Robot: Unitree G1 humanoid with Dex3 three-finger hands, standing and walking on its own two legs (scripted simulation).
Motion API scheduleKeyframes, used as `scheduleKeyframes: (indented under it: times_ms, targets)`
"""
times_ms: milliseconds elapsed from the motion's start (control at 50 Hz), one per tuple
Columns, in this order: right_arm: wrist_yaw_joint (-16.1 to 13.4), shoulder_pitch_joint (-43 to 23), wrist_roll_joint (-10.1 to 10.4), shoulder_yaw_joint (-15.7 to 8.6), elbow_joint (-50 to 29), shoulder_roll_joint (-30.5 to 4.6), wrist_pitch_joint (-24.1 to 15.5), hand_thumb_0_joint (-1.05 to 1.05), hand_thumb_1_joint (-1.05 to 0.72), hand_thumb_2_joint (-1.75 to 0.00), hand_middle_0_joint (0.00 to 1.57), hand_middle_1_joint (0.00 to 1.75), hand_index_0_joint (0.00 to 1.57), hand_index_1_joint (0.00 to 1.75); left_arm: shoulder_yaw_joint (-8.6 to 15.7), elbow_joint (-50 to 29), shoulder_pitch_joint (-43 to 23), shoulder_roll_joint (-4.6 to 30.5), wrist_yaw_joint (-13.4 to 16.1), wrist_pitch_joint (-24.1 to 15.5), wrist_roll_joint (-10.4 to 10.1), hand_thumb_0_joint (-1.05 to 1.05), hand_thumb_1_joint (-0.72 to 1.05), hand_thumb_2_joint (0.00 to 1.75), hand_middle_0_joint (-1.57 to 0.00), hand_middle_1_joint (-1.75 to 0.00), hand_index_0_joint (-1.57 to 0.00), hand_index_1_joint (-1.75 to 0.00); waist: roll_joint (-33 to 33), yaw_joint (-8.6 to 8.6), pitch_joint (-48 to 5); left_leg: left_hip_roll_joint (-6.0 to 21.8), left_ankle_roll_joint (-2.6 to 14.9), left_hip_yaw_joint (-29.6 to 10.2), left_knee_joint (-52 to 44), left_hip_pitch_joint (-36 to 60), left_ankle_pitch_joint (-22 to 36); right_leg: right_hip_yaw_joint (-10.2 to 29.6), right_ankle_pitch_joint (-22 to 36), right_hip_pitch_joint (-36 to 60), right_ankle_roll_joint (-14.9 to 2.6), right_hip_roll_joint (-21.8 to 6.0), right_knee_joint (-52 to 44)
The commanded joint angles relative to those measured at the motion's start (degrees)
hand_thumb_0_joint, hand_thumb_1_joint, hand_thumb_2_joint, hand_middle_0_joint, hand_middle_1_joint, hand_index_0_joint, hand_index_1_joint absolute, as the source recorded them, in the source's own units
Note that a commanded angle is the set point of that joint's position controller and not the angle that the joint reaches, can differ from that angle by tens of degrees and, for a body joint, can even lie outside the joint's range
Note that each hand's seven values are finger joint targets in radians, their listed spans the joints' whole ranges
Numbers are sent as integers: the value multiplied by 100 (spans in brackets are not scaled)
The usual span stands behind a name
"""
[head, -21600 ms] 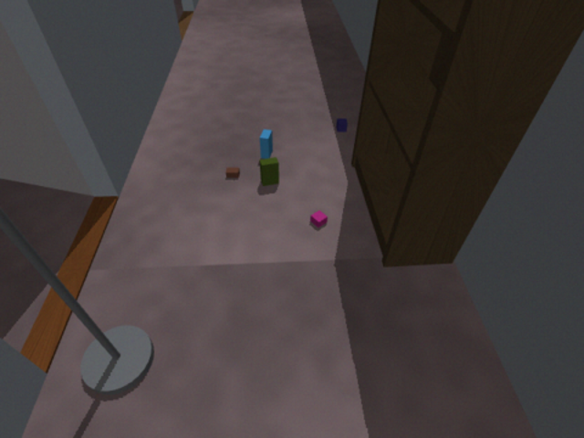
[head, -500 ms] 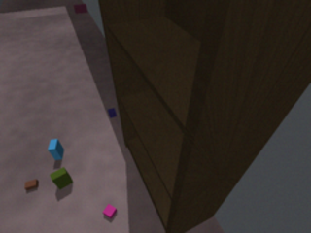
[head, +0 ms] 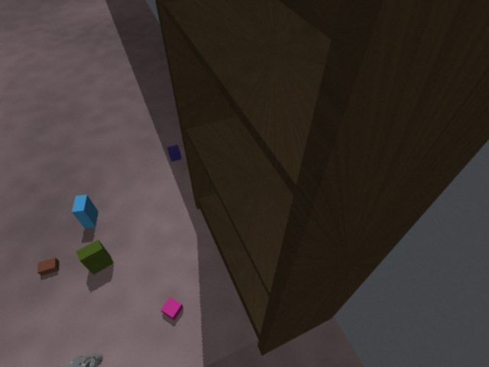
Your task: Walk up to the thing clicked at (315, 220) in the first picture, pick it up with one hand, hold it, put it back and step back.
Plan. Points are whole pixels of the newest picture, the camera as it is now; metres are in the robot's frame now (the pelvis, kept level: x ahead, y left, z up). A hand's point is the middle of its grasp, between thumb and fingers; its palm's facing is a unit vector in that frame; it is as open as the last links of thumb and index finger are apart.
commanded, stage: rise first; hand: left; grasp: from above
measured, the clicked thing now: (172, 308) +0.46 +0.29 -0.75
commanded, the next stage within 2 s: none
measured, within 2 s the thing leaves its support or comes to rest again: neither
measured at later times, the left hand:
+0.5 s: hand out of the picture +0.15 +0.28 -0.21, palm faces -0.05 -0.86 -0.51, open 12.7 cm
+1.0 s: hand out of the picture +0.14 +0.30 -0.27, palm faces -0.15 -0.70 -0.70, open 12.6 cm
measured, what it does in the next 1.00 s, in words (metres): lowers itself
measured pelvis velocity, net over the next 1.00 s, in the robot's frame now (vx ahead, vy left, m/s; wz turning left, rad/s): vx -0.02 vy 0.01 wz -0.01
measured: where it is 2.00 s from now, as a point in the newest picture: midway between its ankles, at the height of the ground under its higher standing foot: outside the picture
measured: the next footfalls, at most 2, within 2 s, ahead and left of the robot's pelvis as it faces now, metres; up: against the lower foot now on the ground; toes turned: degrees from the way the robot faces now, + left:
none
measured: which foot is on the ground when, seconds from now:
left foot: down 0.00-1.00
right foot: down 0.00-1.00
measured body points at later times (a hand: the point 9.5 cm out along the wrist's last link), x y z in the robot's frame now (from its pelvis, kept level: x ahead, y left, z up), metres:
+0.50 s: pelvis +0.01 +0.02 -0.06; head +0.09 +0.03 +0.39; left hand +0.15 +0.32 -0.17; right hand +0.15 -0.24 -0.16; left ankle +0.00 +0.14 -0.74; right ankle -0.01 -0.13 -0.74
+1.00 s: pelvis -0.02 +0.01 -0.12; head +0.09 +0.03 +0.32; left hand +0.15 +0.33 -0.23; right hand +0.15 -0.23 -0.22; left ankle +0.00 +0.14 -0.74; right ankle -0.01 -0.12 -0.74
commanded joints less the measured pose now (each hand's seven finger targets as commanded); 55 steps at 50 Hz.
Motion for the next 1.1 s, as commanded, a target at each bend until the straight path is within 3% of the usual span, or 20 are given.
scheduleKeyframes:
  times_ms: [0, 60, 140, 160, 240, 360, 440, 500, 540, 680, 780, 800, 860, 920, 940, 960, 980, 1020, 1060, 1080]
  targets:
    - [20, 470, -108, -490, -971, -777, -210, 0, -90, -90, 20, 30, 20, 30, 775, -551, 192, 1446, 57, 91, 469, 0, 18, 86, -17, -92, -20, -90, 347, 260, -1727, -287, 117, 367, 476, -251, 1252, -5, 1241, 172, -166, 46, 459]
    - [43, 329, -41, -491, -1385, -718, -193, 0, -90, -89, 20, 30, 20, 30, 549, -858, 293, 1046, 197, 596, 597, 0, -6, 84, -21, -90, -23, -88, 250, 109, -1495, -280, 100, 304, 414, -329, 1236, -56, 1136, -37, -155, 104, 386]
    - [123, 214, -37, -458, -1790, -640, -240, 0, -91, -90, 20, 30, 20, 30, 604, -1479, 215, 969, 373, 1156, 658, 0, -36, 85, -26, -87, -25, -88, 58, 50, -1320, -206, 116, 274, 741, -774, 807, -123, 617, -521, -139, 150, 663]
    - [135, 271, -45, -461, -1819, -598, -260, 0, -91, -90, 20, 30, 20, 30, 507, -1602, 202, 813, 394, 1228, 678, 0, -37, 84, -27, -85, -26, -87, 40, -28, -1359, -179, 116, 266, 862, -815, 798, -127, 606, -671, -132, 162, 805]
    - [144, 371, -81, -469, -2035, -539, -387, 0, -93, -90, 20, 30, 20, 30, 638, -2492, -66, 958, 542, 1306, 854, 0, -35, 81, -33, -80, -31, -82, 272, -47, -1647, -118, 85, 206, 1323, -1135, 608, -116, 398, -1189, -140, 169, 1356]
    - [70, 387, -137, -478, -2213, -514, -492, 0, -95, -91, 20, 30, 20, 30, 635, -3250, 527, 793, 736, 1658, 1018, 0, -36, 79, -33, -80, -32, -82, 458, -53, -2103, -29, 51, 93, 1923, -1364, 1208, -96, 713, -1614, -164, 190, 2029]
    - [-19, 304, -184, -469, -2335, -439, -503, 0, -93, -90, 20, 30, 20, 30, 589, -3657, 782, 664, 840, 1942, 1093, 0, -29, 75, -36, -76, -35, -77, 455, -89, -2186, -58, 70, 103, 2204, -1649, 1106, -91, 710, -1801, -141, 200, 2231]
    - [-65, 254, -196, -451, -2394, -412, -532, 0, -93, -90, 20, 30, 20, 30, 570, -3856, 976, 606, 920, 2153, 1132, 0, -29, 75, -34, -78, -34, -79, 406, -83, -2271, -57, 73, 77, 2341, -1827, 1122, -100, 726, -1907, -148, 211, 2393]
    - [-109, 243, -191, -436, -2435, -386, -540, 0, -92, -90, 20, 30, 20, 30, 552, -3930, 1034, 605, 986, 2257, 1218, 0, -27, 75, -34, -78, -34, -79, 381, -118, -2158, -62, 92, 86, 2419, -2002, 803, -111, 517, -2034, -149, 194, 2408]
    - [-163, 192, -199, -408, -2480, -330, -599, 0, -96, -91, 20, 30, 20, 30, 514, -4094, 1175, 586, 1255, 2444, 1414, 0, -27, 73, -34, -80, -35, -79, 438, -86, -2455, -42, 95, 48, 2843, -2262, 1011, -153, 583, -2317, -189, 176, 2831]
    - [-234, 192, -191, -372, -2408, -294, -631, 0, -95, -91, 20, 30, 20, 30, 512, -4090, 1236, 538, 1427, 2552, 1487, 0, -27, 73, -34, -80, -35, -79, 516, -48, -2273, -28, 60, -17, 2905, -2634, 312, -182, -9, -2706, -218, 159, 3005]
    - [-236, 228, -190, -388, -2374, -293, -631, 0, -96, -91, 20, 30, 20, 30, 465, -4146, 1189, 504, 1451, 2551, 1490, 0, -27, 73, -33, -81, -35, -79, 603, -68, -2391, -16, 41, -34, 2952, -2598, 420, -182, 38, -2795, -234, 164, 3106]
    - [-286, 126, -197, -354, -2314, -323, -690, 0, -97, -91, 20, 30, 20, 30, 365, -3825, 354, 556, 1586, 2472, 1662, 0, -30, 73, -33, -82, -35, -81, 490, -243, -2241, -17, 59, -33, 3242, -3036, 75, -181, -180, -3274, -235, 160, 3356]
    - [-305, 36, -237, -319, -2143, -341, -762, 0, -99, -92, 20, 30, 20, 30, 347, -3170, -513, 574, 1839, 2332, 1942, 0, -33, 76, -34, -80, -34, -80, 426, -234, -2194, -33, 72, -39, 3656, -3757, -592, -164, -683, -3997, -248, 140, 3797]
    - [-305, 106, -247, -323, -1994, -359, -780, 0, -97, -91, 20, 30, 20, 30, 229, -2685, -611, 418, 1940, 2321, 2088, 0, -32, 77, -34, -79, -33, -79, 386, -243, -2314, -43, 59, -42, 3798, -3945, -711, -145, -757, -4176, -251, 142, 3975]
    - [-292, 109, -244, -334, -1934, -379, -814, 0, -97, -91, 20, 30, 20, 30, 336, -2708, -844, 596, 2075, 2270, 2195, 0, -30, 75, -34, -78, -35, -78, 492, -139, -2615, -59, 49, 0, 3974, -3974, -603, -128, -691, -4296, -269, 155, 4157]
    - [-289, 61, -254, -319, -1852, -386, -826, 0, -93, -90, 20, 30, 20, 30, 292, -2533, -1166, 598, 2213, 2243, 2327, 0, -26, 76, -33, -77, -33, -77, 520, -156, -2766, -74, 39, 44, 4151, -4112, -622, -107, -706, -4445, -275, 149, 4310]
    - [-240, -61, -268, -307, -1713, -484, -882, 0, -89, -89, 20, 30, 20, 30, 463, -2174, -1670, 907, 2531, 2199, 2608, 0, -26, 79, -31, -77, -30, -78, 543, -110, -3182, -105, 27, 92, 4540, -4380, -303, -93, -434, -4646, -283, 152, 4698]
    - [-179, -31, -311, -282, -1421, -489, -908, 0, -89, -89, 20, 30, 20, 30, 300, -1650, -2272, 828, 2820, 2239, 2778, 0, -29, 83, -32, -75, -29, -77, 467, -196, -3264, -109, 17, 54, 4843, -4824, -476, -114, -581, -5116, -287, 157, 5015]
    - [-144, -68, -330, -270, -1408, -524, -920, 0, -89, -89, 20, 30, 20, 30, 441, -1439, -2458, 1068, 2989, 2235, 2895, 0, -30, 85, -31, -74, -28, -78, 435, -136, -3514, -128, 35, 104, 5022, -4978, -479, -90, -557, -5165, -272, 157, 5087]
